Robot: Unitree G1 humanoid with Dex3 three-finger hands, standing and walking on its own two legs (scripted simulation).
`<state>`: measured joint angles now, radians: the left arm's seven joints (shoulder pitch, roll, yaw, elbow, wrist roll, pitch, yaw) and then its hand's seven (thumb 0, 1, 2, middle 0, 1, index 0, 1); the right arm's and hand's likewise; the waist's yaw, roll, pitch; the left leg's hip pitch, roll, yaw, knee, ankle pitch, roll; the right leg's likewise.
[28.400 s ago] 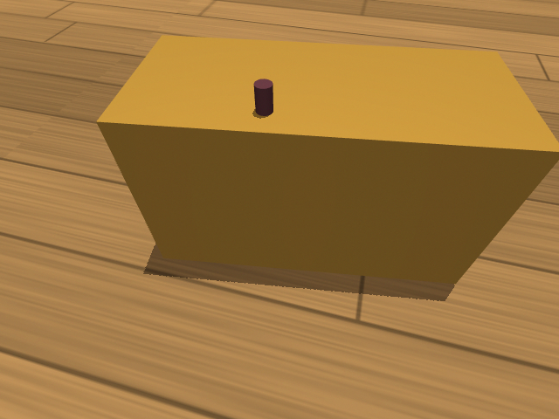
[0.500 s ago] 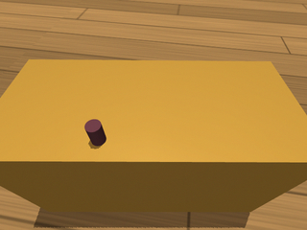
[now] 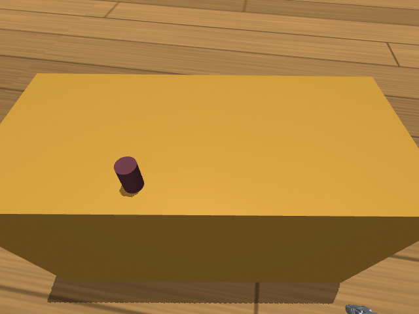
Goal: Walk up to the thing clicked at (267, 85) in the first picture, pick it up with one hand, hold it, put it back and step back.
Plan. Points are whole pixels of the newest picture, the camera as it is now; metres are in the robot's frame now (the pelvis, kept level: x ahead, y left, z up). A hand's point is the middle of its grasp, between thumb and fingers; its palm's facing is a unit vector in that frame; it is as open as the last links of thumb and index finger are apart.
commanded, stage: step back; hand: left
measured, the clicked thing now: (129, 175) +0.41 +0.21 -0.04
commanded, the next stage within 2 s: none
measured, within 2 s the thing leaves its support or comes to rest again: neither
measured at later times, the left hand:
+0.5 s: hand out of the picture -0.01 +0.26 -0.16, palm faces +0.07 -0.90 -0.43, open 7.4 cm
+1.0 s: hand out of the picture -0.16 +0.25 -0.16, palm faces -0.01 -0.90 -0.43, open 7.4 cm
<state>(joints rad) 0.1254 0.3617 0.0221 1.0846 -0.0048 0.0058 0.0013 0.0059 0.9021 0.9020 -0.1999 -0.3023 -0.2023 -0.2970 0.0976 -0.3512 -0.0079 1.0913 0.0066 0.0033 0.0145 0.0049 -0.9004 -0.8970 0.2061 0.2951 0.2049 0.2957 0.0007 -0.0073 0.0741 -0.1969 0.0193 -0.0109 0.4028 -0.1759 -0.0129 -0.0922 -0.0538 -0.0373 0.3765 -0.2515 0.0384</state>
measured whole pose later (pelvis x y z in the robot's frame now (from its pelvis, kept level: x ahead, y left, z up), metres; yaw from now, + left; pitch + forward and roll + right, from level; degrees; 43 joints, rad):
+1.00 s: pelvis -0.22 -0.03 -0.03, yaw -1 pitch -2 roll +0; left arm 0.22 0.35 0.07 0.88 0.03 0.02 0.00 0.01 0.90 0.90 -0.20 -0.30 -0.20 -0.30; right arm 0.07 -0.40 -0.05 0.85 0.00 0.08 -0.01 0.00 -0.90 -0.90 0.21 0.30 0.20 0.30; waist 0.03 0.06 0.17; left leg -0.49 -0.01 -0.09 0.95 -0.47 0.00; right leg -0.27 0.03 0.02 0.70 -0.39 -0.03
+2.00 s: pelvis -0.54 +0.00 -0.03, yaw +2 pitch -2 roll +1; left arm 0.15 0.39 0.06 0.80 0.03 0.03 0.03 0.01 0.90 0.90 -0.20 -0.30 -0.21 -0.30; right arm 0.16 -0.40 -0.05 0.87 -0.01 0.07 -0.01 0.01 -0.90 -0.90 0.20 0.29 0.20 0.30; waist 0.02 0.02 0.17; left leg -0.33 -0.04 -0.07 0.84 -0.51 -0.02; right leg -0.39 -0.06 -0.02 0.70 -0.28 0.01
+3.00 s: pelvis -0.63 +0.00 -0.02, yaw +0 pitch -2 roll +0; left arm 0.15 0.38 0.06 1.01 0.03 -0.02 -0.01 0.01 0.90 0.90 -0.20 -0.30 -0.20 -0.30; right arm 0.20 -0.37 -0.04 1.00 -0.01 0.01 0.00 0.01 -0.90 -0.90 0.21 0.30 0.20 0.30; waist 0.01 0.01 0.06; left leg -0.31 -0.01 -0.07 0.75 -0.46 -0.01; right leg -0.27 -0.02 -0.03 0.60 -0.29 0.00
